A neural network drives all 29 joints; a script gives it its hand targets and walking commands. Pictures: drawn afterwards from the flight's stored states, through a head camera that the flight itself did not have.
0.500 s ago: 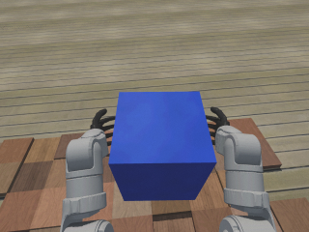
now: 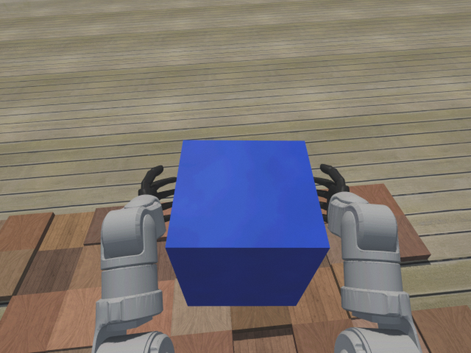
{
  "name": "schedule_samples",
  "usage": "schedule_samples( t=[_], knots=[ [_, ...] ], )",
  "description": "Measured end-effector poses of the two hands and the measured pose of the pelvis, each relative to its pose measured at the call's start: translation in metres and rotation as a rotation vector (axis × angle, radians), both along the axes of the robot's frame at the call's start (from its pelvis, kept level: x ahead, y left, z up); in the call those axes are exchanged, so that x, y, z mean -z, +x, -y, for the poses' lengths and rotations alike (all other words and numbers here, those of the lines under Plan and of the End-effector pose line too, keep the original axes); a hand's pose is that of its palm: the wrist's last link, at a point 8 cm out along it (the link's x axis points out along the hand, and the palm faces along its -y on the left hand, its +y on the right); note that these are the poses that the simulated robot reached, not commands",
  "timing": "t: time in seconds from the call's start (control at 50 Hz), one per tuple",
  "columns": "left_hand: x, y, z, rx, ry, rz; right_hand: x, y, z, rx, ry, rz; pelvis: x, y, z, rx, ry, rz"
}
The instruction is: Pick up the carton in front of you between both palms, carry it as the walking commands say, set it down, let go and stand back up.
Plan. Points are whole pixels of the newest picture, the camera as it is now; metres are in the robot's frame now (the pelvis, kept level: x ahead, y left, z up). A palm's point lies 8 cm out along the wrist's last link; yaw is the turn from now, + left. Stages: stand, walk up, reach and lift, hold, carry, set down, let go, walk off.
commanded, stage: carry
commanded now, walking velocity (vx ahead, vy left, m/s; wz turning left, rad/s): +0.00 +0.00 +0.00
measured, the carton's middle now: (242, 228) +0.34 +0.00 +0.05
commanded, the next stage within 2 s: none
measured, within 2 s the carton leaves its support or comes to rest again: neither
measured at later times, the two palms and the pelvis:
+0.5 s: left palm (159, 210) +0.32 +0.13 +0.13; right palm (347, 207) +0.32 -0.17 +0.12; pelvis -0.01 -0.01 +0.00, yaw +0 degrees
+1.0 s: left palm (163, 210) +0.32 +0.13 +0.13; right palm (350, 207) +0.32 -0.17 +0.12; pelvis -0.01 -0.02 +0.00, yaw +0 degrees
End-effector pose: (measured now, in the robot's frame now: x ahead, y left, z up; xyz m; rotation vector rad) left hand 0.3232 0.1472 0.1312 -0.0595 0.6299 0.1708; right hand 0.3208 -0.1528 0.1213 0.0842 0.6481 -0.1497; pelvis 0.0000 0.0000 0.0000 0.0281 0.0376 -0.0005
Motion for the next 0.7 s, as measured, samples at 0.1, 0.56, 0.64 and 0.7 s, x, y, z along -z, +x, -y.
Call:
schedule_samples(
  t=[0.1,0.56,0.64,0.7],
  knots=[
    [-0.003,-0.002,0.002,0.0,0.01,0.001,0.0,-0.002,0.001,-0.003,0.006,0.001,0.0,-0.002,0.002,0.002,0.006,0.002],
    [-0.001,-0.008,0.016,0.006,0.005,0.0,-0.001,-0.006,0.016,0.004,0.01,0.0,-0.002,-0.005,0.013,0.001,0.001,0.0],
    [0.0,-0.007,0.016,0.011,0.007,-0.003,0.001,-0.006,0.016,0.006,0.011,-0.004,-0.001,-0.006,0.013,0.003,0.005,-0.001],
    [0.001,-0.007,0.016,0.01,0.007,-0.003,0.002,-0.006,0.016,0.004,0.009,-0.004,-0.001,-0.007,0.013,0.003,0.007,-0.001]
  ],
)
